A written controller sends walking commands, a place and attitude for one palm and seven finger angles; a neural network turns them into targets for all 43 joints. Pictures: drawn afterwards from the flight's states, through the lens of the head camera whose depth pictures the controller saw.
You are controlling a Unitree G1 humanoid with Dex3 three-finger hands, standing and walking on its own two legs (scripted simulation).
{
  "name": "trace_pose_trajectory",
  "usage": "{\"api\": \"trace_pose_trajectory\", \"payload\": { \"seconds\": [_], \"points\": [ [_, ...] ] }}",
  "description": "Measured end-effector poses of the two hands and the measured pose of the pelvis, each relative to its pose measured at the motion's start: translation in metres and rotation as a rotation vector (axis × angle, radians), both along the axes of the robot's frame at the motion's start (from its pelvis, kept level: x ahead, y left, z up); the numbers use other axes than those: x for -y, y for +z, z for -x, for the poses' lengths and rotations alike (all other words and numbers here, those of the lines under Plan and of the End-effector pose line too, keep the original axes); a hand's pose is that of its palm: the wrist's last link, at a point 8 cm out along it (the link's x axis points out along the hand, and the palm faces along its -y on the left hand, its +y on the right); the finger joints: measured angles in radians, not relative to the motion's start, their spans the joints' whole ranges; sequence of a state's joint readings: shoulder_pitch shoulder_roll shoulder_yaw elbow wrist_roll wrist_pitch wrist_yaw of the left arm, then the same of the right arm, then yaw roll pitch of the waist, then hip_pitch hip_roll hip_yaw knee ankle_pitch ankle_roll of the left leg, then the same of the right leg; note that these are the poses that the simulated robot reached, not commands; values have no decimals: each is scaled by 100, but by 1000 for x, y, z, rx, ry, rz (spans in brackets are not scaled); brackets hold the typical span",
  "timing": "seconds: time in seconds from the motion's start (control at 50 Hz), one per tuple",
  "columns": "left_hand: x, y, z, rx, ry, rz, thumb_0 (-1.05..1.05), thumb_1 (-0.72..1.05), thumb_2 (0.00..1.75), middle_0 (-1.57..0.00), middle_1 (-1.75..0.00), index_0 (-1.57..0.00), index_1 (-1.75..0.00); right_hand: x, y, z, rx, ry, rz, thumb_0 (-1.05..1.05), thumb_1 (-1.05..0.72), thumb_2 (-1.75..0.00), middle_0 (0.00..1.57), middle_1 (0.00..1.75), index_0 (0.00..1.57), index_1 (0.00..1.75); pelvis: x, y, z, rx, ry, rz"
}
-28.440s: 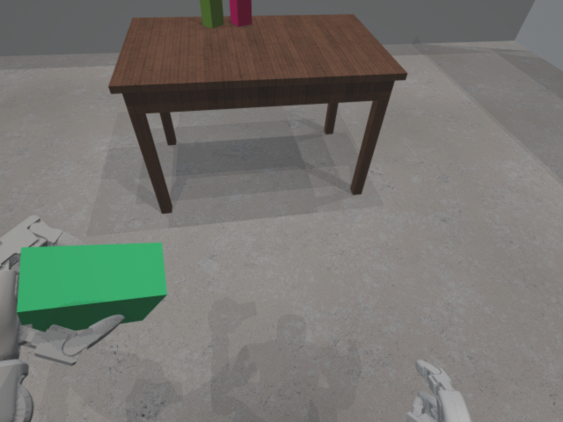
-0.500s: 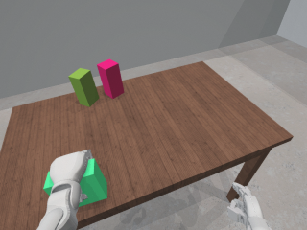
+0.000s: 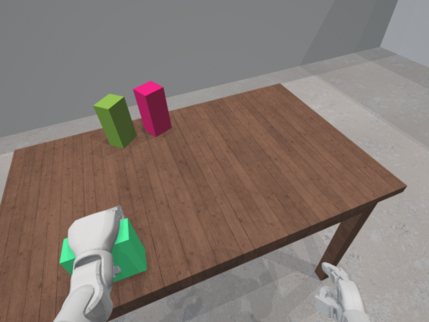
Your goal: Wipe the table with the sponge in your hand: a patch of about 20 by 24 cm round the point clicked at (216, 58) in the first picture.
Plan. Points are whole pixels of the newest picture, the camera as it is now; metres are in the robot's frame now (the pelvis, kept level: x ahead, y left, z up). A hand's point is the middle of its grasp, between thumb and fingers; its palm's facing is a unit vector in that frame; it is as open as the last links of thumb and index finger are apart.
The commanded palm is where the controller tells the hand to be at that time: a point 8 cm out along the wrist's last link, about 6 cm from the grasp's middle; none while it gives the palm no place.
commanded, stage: wipe forward along the first lane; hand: left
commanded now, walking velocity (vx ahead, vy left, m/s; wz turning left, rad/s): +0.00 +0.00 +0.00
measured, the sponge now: (111, 260) +0.24 +0.27 -0.04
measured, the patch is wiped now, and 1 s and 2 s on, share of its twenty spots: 0.00 0.30 0.45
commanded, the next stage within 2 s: slide across to the middle lane in 1.66 s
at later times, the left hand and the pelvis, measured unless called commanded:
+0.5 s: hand (105, 228) +0.29 +0.29 -0.01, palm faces -0.09 -0.07 -0.99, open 10.0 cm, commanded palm +0.27 +0.29 +0.04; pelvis +0.00 +0.00 +0.00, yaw +1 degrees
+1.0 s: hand (103, 215) +0.32 +0.31 -0.01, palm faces -0.12 -0.03 -0.99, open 10.0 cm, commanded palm +0.31 +0.31 +0.02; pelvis -0.01 +0.00 -0.01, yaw +1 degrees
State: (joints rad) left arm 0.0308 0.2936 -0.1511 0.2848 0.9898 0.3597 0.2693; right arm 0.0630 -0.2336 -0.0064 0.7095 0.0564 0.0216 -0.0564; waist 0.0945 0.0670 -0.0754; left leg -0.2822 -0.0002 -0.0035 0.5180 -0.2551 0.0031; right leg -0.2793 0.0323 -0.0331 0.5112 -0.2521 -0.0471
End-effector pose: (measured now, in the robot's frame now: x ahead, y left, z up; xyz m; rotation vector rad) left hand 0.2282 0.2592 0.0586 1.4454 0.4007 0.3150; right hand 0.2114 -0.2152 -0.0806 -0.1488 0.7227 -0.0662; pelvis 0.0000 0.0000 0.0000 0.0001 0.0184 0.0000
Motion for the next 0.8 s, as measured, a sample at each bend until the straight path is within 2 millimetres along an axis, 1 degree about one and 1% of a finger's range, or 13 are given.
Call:
{"api": "trace_pose_trajectory", "payload": {
  "seconds": [0.08, 0.14, 0.2, 0.3, 0.38, 0.48, 0.62, 0.8],
  "points": [
    [-10, -5, 4, -26, 70, 0, 0, -49, 103, -75, -136, -75, -134, -1, -1, -1, -11, 1, -2, 1, -90, -90, 20, 30, 20, 30, -2, 0, 0, -2, 6, 1],
    [-14, -10, 5, -61, 84, 6, 0, -49, 103, -75, -136, -75, -134, -1, 0, -2, -13, 4, 8, 1, -90, -90, 20, 30, 20, 30, -3, -1, 1, -3, 15, 2],
    [-15, -10, 0, -75, 59, -7, 0, -49, 103, -75, -135, -76, -134, -2, 0, -4, -12, 8, 24, 1, -90, -90, 20, 30, 20, 30, -3, -1, 2, -5, 23, 4],
    [-21, -9, -16, -71, 26, -26, -1, -49, 103, -75, -135, -76, -134, -3, -3, -2, -21, 3, 29, 1, -90, -90, 20, 30, 20, 30, -3, -3, 3, -22, 27, 5],
    [-23, -11, -29, -75, 20, -33, 0, -49, 103, -75, -135, -76, -134, -1, -9, 5, -52, -12, 26, 1, -90, -90, 20, 30, 20, 30, -4, -4, 2, -41, 25, 7],
    [-26, -11, -44, -66, 26, -39, 0, -50, 103, -75, -135, -76, -134, 5, -20, 19, -113, -34, 28, 1, -90, -90, 20, 30, 20, 30, -4, -5, -1, -66, 21, 8],
    [-31, -12, -53, -64, 50, -38, 1, -50, 104, -76, -134, -77, -133, 17, -28, 39, -184, -71, 43, 1, -90, -90, 20, 30, 20, 30, -5, -6, -4, -85, 17, 10],
    [-40, -12, -69, -90, 42, -54, 1, -51, 105, -77, -133, -77, -132, 29, -31, 55, -218, -102, 72, 1, -90, -90, 20, 30, 20, 30, -4, -9, 3, -108, 21, 14]
  ]
}}
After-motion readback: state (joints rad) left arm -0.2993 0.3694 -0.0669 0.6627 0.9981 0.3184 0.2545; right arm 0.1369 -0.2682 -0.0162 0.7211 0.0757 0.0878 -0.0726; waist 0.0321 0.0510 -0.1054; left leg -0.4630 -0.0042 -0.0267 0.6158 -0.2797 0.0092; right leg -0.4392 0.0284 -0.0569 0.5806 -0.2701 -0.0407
